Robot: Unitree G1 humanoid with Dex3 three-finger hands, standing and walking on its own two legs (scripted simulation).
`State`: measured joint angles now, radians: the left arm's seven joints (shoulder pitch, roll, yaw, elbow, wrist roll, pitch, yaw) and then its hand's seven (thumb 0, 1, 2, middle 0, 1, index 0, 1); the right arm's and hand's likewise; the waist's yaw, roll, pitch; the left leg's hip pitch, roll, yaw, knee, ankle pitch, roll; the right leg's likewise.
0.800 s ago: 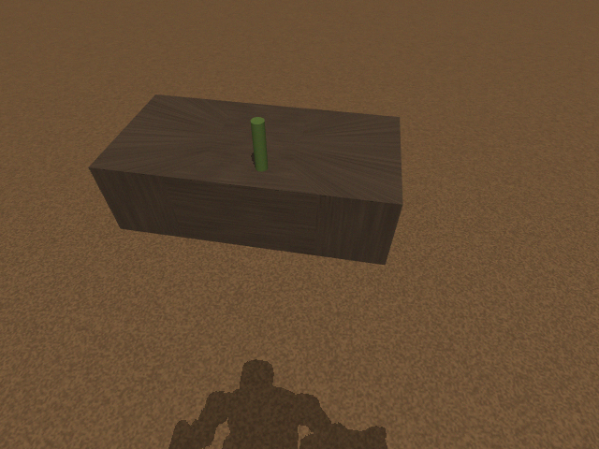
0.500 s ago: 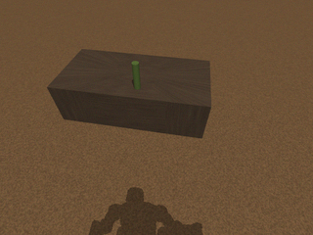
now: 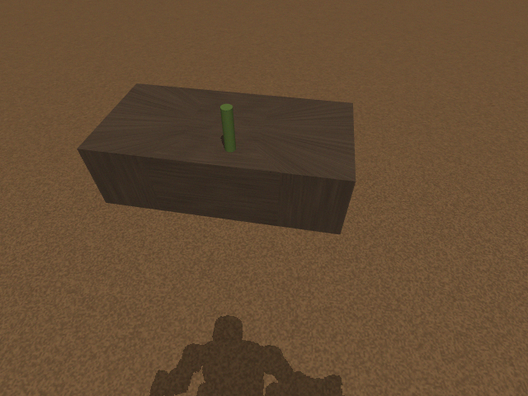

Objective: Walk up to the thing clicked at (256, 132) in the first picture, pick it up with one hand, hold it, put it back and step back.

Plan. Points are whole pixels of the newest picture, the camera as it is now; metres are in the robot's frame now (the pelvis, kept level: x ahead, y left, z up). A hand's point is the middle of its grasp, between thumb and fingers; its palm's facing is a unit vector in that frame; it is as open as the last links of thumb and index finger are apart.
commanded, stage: stand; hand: left
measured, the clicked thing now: (228, 129) +1.18 +0.19 -0.32
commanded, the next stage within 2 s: walk up in 0.32 s
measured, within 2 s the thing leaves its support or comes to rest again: neither
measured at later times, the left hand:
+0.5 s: hand out of the picture +0.07 +0.28 -0.15, palm faces -0.02 -0.93 -0.36, open 7.4 cm
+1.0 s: hand (110, 308) +0.32 +0.33 -0.15, palm faces -0.21 -0.90 -0.37, open 7.4 cm
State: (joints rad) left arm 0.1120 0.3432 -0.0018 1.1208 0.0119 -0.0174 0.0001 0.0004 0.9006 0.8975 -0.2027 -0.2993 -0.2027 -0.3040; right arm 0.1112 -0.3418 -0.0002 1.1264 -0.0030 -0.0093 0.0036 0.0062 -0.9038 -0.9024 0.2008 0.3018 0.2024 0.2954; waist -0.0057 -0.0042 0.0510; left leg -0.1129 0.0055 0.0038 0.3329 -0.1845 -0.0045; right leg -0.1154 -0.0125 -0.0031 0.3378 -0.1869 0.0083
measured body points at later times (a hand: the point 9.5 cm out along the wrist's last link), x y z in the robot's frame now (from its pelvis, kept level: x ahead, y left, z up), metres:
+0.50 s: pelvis +0.02 +0.02 -0.01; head +0.03 +0.01 +0.44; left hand +0.07 +0.33 -0.13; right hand +0.09 -0.31 -0.13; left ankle +0.02 +0.13 -0.73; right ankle +0.00 -0.12 -0.75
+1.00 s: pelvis +0.20 +0.07 -0.02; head +0.21 +0.06 +0.43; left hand +0.34 +0.38 -0.12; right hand +0.15 -0.24 -0.14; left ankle +0.11 +0.17 -0.75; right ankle +0.31 -0.08 -0.73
